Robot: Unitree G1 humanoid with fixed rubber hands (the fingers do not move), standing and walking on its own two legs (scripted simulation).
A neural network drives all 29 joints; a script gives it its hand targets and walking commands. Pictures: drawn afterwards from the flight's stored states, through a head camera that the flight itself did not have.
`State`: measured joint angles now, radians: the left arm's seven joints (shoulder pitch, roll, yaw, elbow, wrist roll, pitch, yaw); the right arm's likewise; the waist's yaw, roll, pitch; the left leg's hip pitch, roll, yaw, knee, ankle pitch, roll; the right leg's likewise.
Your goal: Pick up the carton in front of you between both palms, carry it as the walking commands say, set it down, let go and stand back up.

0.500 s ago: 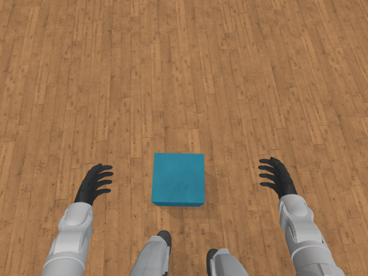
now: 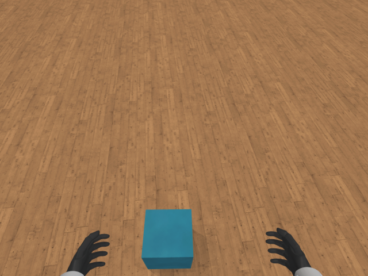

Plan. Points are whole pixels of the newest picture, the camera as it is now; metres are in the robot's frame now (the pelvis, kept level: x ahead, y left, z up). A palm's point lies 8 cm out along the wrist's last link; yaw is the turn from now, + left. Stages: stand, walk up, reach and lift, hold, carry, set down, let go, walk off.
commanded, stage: let go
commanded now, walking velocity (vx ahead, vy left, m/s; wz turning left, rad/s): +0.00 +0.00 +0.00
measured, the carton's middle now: (169, 240) +0.38 +0.07 -0.65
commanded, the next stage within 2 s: stand in 0.26 s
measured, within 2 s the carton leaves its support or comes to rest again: neither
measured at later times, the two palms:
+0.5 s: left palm out of the picture +0.14 +0.29 -0.09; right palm out of the picture +0.14 -0.26 -0.08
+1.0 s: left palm out of the picture +0.08 +0.31 -0.11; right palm out of the picture +0.10 -0.26 -0.10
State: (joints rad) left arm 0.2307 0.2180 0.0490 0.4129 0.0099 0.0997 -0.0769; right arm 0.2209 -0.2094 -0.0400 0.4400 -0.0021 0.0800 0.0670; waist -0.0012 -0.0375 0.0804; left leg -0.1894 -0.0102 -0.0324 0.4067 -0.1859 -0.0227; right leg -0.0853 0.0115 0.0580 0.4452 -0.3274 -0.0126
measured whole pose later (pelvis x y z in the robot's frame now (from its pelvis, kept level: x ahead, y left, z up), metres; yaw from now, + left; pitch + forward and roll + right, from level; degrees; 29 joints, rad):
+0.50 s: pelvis +0.01 +0.02 -0.01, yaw +0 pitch -2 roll +0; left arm 0.24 0.30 0.08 0.64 0.01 0.02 0.01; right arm 0.19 -0.27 -0.08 0.72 -0.03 0.00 -0.02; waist 0.00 -0.03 0.01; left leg -0.24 -0.02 -0.03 0.54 -0.27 0.00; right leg -0.10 0.01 0.06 0.49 -0.37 0.01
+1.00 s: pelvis -0.01 +0.02 +0.00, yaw +1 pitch -3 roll +0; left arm 0.27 0.31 0.05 0.79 0.02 -0.01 0.03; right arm 0.19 -0.29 -0.05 0.87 -0.02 -0.01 -0.03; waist 0.00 -0.02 0.03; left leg -0.23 -0.02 -0.04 0.50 -0.22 0.01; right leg -0.08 0.00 0.05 0.45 -0.33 0.02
